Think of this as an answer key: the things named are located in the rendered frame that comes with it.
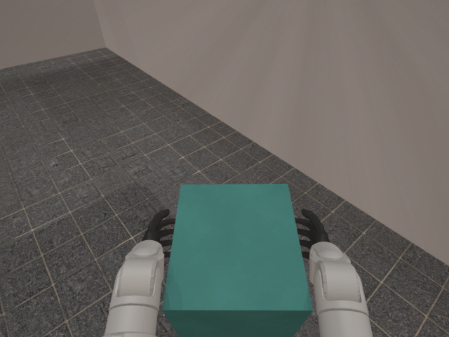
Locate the robot left forearm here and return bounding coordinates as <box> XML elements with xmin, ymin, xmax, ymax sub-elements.
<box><xmin>102</xmin><ymin>240</ymin><xmax>164</xmax><ymax>337</ymax></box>

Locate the robot right forearm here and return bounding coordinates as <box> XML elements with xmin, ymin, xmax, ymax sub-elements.
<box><xmin>309</xmin><ymin>242</ymin><xmax>373</xmax><ymax>337</ymax></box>

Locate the carton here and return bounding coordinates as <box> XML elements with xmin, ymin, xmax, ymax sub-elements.
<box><xmin>162</xmin><ymin>184</ymin><xmax>313</xmax><ymax>337</ymax></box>

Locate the robot left hand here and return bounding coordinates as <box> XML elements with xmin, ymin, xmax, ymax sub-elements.
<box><xmin>142</xmin><ymin>209</ymin><xmax>175</xmax><ymax>258</ymax></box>

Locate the robot right hand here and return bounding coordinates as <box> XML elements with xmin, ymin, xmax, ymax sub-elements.
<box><xmin>295</xmin><ymin>209</ymin><xmax>330</xmax><ymax>259</ymax></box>

